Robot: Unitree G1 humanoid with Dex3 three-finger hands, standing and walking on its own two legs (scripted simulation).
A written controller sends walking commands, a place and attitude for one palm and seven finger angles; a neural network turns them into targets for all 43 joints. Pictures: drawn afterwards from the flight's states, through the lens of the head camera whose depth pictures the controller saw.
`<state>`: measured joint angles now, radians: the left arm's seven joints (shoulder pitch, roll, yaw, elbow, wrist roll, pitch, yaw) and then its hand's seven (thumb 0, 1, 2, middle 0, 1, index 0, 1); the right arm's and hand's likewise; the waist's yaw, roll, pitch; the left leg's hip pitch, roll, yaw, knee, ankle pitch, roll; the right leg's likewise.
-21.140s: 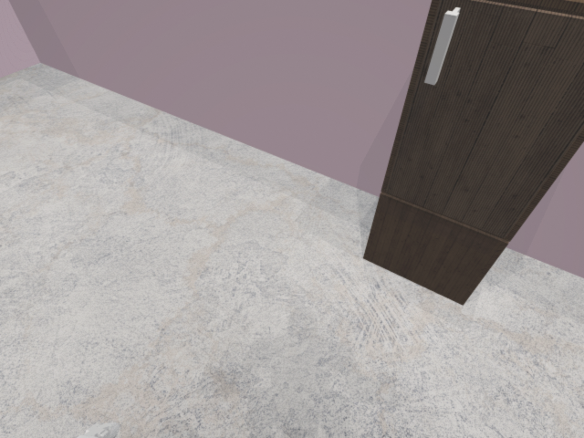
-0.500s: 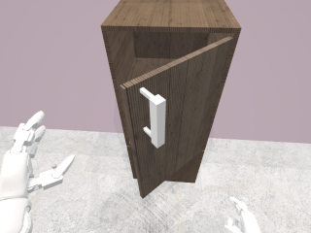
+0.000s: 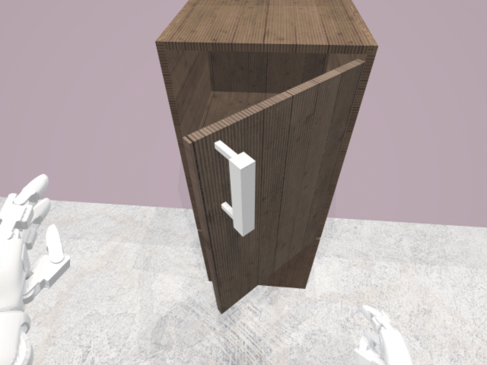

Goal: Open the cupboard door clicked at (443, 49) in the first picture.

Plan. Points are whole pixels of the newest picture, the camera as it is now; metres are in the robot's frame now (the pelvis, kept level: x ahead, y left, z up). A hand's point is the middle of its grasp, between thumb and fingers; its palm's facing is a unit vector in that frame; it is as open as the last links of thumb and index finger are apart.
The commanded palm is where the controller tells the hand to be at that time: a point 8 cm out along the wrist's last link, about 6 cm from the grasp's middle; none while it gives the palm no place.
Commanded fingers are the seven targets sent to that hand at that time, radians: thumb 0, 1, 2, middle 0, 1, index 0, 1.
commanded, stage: draw the hand back to the body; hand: left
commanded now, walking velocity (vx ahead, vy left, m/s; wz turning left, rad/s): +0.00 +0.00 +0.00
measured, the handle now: (233, 189) +0.33 +0.06 +0.15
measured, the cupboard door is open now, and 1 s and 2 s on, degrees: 44 44 44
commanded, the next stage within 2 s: step back with the hand held close in 0.04 s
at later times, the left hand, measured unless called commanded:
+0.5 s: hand (68, 275) +0.18 +0.25 +0.14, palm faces +0.29 -0.81 -0.51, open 7.4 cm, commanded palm +0.12 +0.30 +0.17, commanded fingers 0.00 0.90 0.90 -0.20 -0.30 -0.20 -0.30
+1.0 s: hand out of the picture +0.04 +0.30 +0.16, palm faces +0.46 -0.76 -0.46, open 7.4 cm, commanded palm -0.01 +0.34 +0.17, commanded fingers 0.00 0.90 0.90 -0.20 -0.30 -0.20 -0.30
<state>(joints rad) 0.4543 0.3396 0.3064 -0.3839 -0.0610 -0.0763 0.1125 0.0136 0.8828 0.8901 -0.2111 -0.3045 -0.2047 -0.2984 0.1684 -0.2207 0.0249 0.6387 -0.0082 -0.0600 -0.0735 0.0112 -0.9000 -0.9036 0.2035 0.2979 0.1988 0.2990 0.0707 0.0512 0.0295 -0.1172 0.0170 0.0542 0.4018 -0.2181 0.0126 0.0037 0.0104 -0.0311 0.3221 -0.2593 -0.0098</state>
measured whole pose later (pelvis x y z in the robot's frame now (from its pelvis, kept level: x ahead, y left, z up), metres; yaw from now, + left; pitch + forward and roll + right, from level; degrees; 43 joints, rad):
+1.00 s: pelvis -0.14 +0.04 -0.02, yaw +2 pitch -3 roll -3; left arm 0.57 0.41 0.42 -0.56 -0.03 -0.22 0.17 0.01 0.89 0.90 -0.21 -0.30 -0.21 -0.30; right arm 0.22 -0.22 0.01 0.59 0.00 -0.08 -0.08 0.01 -0.90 -0.90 0.20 0.30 0.20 0.30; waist 0.02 0.03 0.07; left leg -0.47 0.00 0.04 0.65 -0.27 0.03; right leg -0.34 0.02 0.01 0.55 -0.17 0.02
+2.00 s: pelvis -0.45 +0.13 -0.02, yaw -3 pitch -1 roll -1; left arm 0.50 0.48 0.49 -0.51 -0.05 -0.17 0.13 0.01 0.89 0.90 -0.21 -0.31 -0.21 -0.30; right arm 0.23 -0.23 -0.02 0.71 0.00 -0.06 -0.07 0.01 -0.90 -0.90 0.20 0.30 0.20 0.30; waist 0.04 -0.01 -0.06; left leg -0.60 0.07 0.01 1.11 -0.33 -0.02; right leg -0.23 0.04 -0.09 0.60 -0.36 -0.08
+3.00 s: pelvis -0.45 +0.15 +0.00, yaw +0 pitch -2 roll +0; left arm 0.26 0.17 0.03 1.06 0.01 0.01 0.03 -0.02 0.94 0.89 -0.20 -0.30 -0.20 -0.30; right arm 0.29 -0.17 0.00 1.05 -0.03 0.03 -0.02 0.01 -0.91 -0.90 0.20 0.30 0.19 0.30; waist -0.02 0.06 0.06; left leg -0.20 0.06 0.08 0.45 -0.21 -0.02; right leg -0.18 0.01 -0.18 0.41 -0.20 -0.07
